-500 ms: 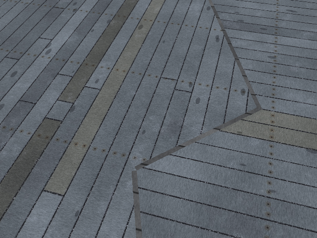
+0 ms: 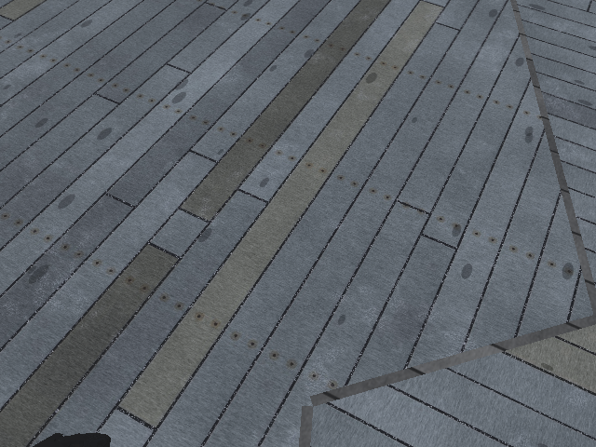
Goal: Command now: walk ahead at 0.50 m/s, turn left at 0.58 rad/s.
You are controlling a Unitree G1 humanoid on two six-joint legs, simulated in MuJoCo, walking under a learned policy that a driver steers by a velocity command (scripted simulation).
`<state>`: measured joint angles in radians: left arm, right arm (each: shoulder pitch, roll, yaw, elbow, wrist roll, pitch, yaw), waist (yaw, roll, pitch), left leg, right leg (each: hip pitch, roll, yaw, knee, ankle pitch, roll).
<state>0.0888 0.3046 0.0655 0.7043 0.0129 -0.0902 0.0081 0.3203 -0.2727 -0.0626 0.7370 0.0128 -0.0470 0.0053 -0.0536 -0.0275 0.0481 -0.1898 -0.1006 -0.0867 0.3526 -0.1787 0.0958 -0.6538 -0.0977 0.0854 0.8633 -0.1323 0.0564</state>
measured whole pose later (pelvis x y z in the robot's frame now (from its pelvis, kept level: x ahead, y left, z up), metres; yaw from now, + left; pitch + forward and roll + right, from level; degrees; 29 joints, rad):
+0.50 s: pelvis +0.23 -0.05 +0.00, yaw +12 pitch +1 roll -1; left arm 0.20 0.25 0.04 0.83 0.01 -0.06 -0.02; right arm 0.16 -0.29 -0.05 0.67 0.00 0.02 -0.03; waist 0.04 0.04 0.07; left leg -0.47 0.03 -0.08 0.76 -0.30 -0.06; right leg -0.24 0.03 -0.03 0.38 -0.16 -0.04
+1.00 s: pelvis +0.29 -0.01 -0.01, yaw +13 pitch -1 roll +0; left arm 0.15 0.27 0.01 0.96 0.01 0.00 0.01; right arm 0.15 -0.24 -0.04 0.76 -0.01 0.02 -0.01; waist 0.02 0.01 0.04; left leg -0.25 -0.02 -0.05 0.53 -0.26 0.01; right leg -0.14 -0.02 -0.03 0.49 -0.33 0.02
